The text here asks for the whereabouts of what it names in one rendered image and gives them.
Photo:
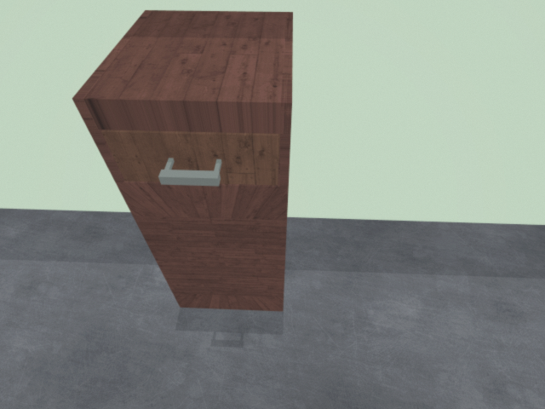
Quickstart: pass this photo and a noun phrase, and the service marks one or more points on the drawer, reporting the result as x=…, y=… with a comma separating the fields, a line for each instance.
x=246, y=158

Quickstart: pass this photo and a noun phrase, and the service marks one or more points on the cabinet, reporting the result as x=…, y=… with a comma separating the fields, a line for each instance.
x=203, y=71

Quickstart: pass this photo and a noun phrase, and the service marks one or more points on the handle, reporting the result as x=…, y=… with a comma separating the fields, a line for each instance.
x=190, y=177

